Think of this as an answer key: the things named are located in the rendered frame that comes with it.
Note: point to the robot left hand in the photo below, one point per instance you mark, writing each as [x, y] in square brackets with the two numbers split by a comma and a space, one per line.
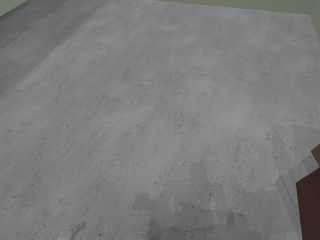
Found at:
[71, 231]

